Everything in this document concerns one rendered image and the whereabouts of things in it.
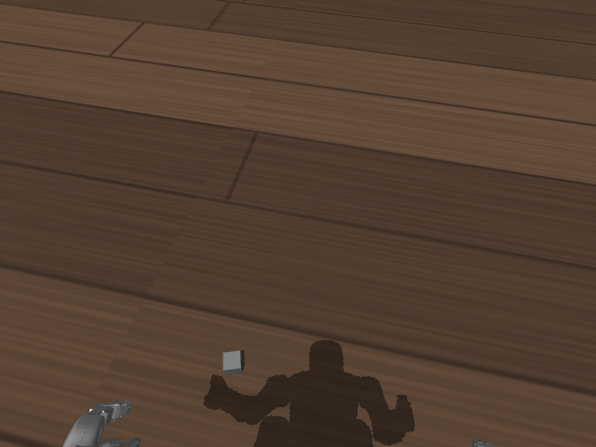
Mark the left robot hand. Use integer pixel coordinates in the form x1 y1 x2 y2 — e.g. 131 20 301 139
62 400 141 447

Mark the cube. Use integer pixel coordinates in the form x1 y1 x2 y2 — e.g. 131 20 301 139
223 350 243 375

